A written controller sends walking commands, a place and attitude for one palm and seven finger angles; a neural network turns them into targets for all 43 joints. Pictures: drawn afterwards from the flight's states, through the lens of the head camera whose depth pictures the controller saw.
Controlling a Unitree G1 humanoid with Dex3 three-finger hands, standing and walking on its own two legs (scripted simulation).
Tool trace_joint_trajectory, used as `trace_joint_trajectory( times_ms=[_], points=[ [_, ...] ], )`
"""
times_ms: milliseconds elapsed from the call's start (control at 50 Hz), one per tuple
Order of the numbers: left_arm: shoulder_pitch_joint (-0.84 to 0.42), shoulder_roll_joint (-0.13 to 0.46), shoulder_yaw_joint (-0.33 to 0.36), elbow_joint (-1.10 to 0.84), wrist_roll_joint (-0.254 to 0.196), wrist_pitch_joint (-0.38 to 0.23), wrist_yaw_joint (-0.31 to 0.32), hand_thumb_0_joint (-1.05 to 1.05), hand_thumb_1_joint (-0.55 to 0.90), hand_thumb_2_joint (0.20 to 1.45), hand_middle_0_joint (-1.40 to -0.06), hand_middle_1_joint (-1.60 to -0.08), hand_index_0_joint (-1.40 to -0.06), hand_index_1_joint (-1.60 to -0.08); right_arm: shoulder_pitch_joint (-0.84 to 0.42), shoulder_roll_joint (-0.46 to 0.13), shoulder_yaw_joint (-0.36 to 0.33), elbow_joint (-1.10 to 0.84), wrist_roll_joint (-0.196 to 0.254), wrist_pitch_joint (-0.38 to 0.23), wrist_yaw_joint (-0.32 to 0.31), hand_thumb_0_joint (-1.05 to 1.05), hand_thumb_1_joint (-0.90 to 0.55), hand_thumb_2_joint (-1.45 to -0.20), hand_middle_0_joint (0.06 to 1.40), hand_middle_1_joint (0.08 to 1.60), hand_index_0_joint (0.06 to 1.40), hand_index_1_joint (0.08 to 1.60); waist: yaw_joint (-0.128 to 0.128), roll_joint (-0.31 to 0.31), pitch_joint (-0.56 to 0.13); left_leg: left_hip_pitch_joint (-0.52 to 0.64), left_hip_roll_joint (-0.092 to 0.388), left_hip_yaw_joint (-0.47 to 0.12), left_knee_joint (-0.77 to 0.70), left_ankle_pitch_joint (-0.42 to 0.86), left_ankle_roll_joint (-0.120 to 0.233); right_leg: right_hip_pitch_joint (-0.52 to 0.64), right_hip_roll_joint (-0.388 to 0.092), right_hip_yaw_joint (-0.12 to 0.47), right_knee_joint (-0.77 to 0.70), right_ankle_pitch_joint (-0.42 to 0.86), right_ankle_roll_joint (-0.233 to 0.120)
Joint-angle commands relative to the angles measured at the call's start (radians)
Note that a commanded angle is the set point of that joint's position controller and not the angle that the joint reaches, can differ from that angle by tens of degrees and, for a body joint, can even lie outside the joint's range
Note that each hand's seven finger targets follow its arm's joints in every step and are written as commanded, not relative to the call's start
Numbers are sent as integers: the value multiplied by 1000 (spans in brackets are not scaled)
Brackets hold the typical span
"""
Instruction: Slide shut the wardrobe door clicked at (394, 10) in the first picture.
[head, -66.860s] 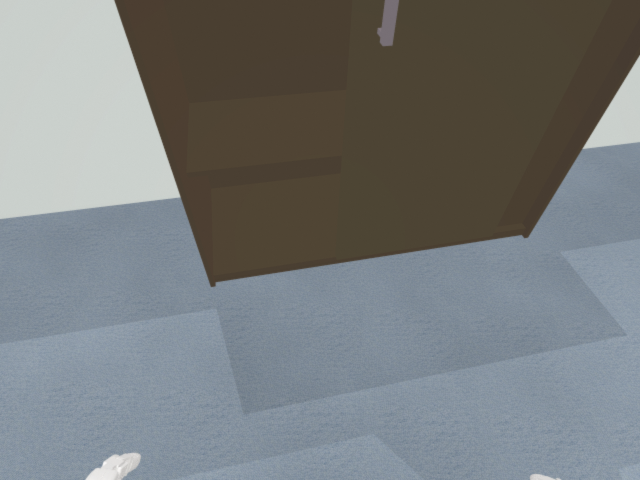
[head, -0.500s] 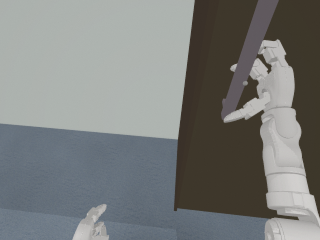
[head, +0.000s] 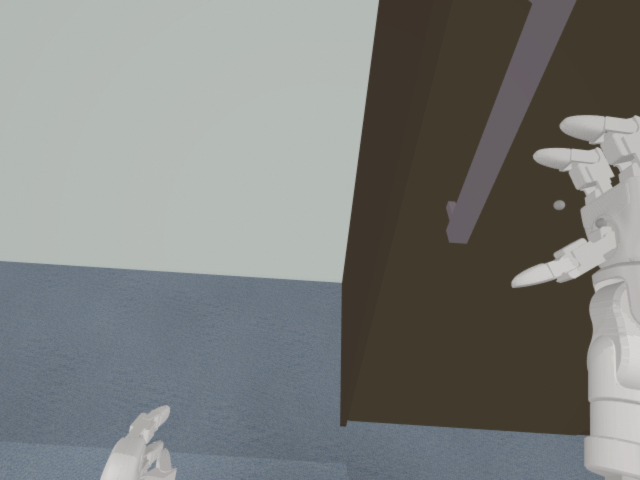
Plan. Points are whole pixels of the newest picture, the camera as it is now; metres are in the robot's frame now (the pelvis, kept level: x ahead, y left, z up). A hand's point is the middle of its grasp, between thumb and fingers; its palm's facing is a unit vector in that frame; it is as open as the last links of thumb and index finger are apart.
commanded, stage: slip the hand off the handle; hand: right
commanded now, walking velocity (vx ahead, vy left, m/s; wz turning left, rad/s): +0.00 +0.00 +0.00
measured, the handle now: (489, 133) +0.42 -0.16 +0.26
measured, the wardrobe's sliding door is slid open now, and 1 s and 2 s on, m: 0.00 0.00 0.00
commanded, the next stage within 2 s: draw the hand back to the body in 0.34 s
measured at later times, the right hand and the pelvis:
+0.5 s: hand (601, 256) +0.27 -0.22 +0.24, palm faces +0.11 +0.99 -0.10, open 14.7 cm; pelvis +0.01 +0.00 +0.00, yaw -2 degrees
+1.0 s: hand (614, 320) +0.23 -0.24 +0.20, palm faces +0.10 +0.99 -0.11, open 14.5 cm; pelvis +0.00 -0.02 +0.00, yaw -2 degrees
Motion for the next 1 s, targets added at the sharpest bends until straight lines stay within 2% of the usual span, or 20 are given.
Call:
trace_joint_trajectory(
  times_ms=[0,40,60,120,240,280,320,440,460,480,520,580,620,680,720,780,840,940,960,980],
  points=[
    [-165,96,35,-176,1,-61,7,0,900,900,-200,-300,-200,-300,-329,-244,-118,-262,42,-16,-4,0,550,-200,250,1150,250,1150,-24,15,-200,205,46,-67,-83,54,5,-72,-11,7,-73,163,-1],
    [-176,91,31,-183,6,-62,4,0,900,900,-200,-300,-200,-300,-299,-260,-143,-315,47,-16,-7,0,550,-200,250,1150,250,1150,-33,11,-237,237,50,-72,-64,101,4,-67,-11,7,-62,194,-2],
    [-182,85,27,-188,7,-65,2,0,900,900,-200,-300,-200,-300,-291,-223,-111,-329,48,-17,-4,0,550,-200,250,1150,250,1150,-29,4,-229,230,50,-71,-61,114,3,-62,-9,6,-59,198,-1],
    [-175,83,26,-183,9,-70,2,0,900,900,-200,-300,-200,-300,-249,-225,-117,-349,53,-23,6,0,550,-200,250,1150,250,1150,-22,24,-207,214,46,-73,-60,121,-2,-59,-10,7,-43,198,-4],
    [-176,76,14,-201,7,-90,-7,0,900,900,-200,-300,-200,-300,-100,-157,-50,-487,64,4,52,0,550,-200,250,1150,250,1150,-25,-17,-207,202,31,-35,-26,237,-2,-9,-5,15,-39,271,-4],
    [-186,75,10,-201,7,-96,-2,0,900,900,-200,-300,-200,-300,-71,-151,-50,-501,79,31,55,0,550,-200,250,1150,250,1150,-26,12,-168,179,31,-31,-41,189,-5,-17,-5,20,-43,236,-4],
    [-197,80,10,-191,10,-94,5,0,900,900,-200,-300,-200,-300,-48,-197,-115,-503,95,54,45,0,550,-200,250,1150,250,1150,-37,23,-131,181,35,-39,-62,126,-4,-40,-6,25,-47,203,-2],
    [-223,67,2,-181,11,-102,9,0,900,900,-200,-300,-200,-300,-116,-164,-82,-533,89,67,6,0,550,-200,250,1150,250,1150,-26,-19,-130,150,38,-30,-65,59,-1,-22,-5,34,-52,186,3],
    [-233,80,1,-179,-9,-87,9,0,900,900,-200,-300,-200,-300,0,-221,-53,-423,30,212,17,0,550,-200,250,1150,250,1150,-52,-82,-128,173,45,-31,-56,68,7,-32,-16,32,-81,162,1],
    [-251,73,-2,-207,-18,-78,10,0,900,900,-200,-300,-200,-300,-61,-195,-36,-553,35,272,23,0,550,-200,250,1150,250,1150,-48,-122,-157,189,48,-19,-59,103,8,2,-9,32,-89,197,1],
    [-269,72,-4,-222,-18,-79,13,0,900,900,-200,-300,-200,-300,-66,-193,-31,-613,28,344,22,0,550,-200,250,1150,250,1150,-52,-115,-198,211,43,-8,-40,157,9,25,-7,36,-78,256,2],
    [-283,82,-10,-232,-27,-79,14,0,900,900,-200,-300,-200,-300,8,-195,-55,-644,57,462,39,0,550,-200,250,1150,250,1150,-58,0,-228,229,33,19,-30,212,-1,47,-10,48,-83,304,-2],
    [-301,94,-15,-223,-28,-77,19,0,900,900,-200,-300,-200,-300,22,-255,-135,-629,88,529,53,0,550,-200,250,1150,250,1150,-69,41,-228,240,29,26,-28,218,-2,46,-7,55,-83,317,-3],
    [-324,90,-23,-230,-30,-75,16,0,900,900,-200,-300,-200,-300,47,-263,-193,-650,136,596,68,0,550,-200,250,1150,250,1150,-75,51,-213,222,28,33,-23,225,-4,54,-3,59,-81,334,1],
    [-326,84,-24,-228,-28,-72,9,0,900,900,-200,-300,-200,-300,71,-251,-198,-664,135,599,53,0,550,-200,250,1150,250,1150,-78,18,-174,197,23,35,-23,196,0,51,-3,59,-83,331,8],
    [-310,86,-21,-220,-30,-73,2,0,900,900,-200,-300,-200,-300,85,-183,-121,-659,119,595,38,0,550,-200,250,1150,250,1150,-52,-23,-89,123,19,35,-33,126,0,44,-11,63,-90,278,12],
    [-299,94,-18,-210,-36,-70,7,0,900,900,-200,-300,-200,-300,62,-178,-84,-636,99,603,40,0,550,-200,250,1150,250,1150,-34,-39,-32,84,17,24,-55,43,-2,29,-12,68,-98,188,4],
    [-300,88,-18,-231,-30,-85,15,0,900,900,-200,-300,-200,-300,37,-209,-76,-765,71,562,46,0,369,-287,244,1044,244,1044,-38,-98,-121,129,15,22,-44,39,2,65,-8,78,-102,191,2],
    [-259,66,14,-245,38,-110,-9,0,900,900,-200,-300,-200,-300,52,-260,-116,-956,-73,358,-133,0,332,-305,242,1023,242,1023,-59,-54,-60,134,14,0,-90,34,-2,-16,-4,58,-92,188,-1],
    [-237,70,9,-199,47,-119,-17,0,900,900,-200,-300,-200,-300,256,-185,-93,-766,-85,302,-200,0,296,-322,241,1001,241,1001,-49,13,-33,128,17,4,-77,16,6,-40,-18,55,-102,150,6]
  ],
)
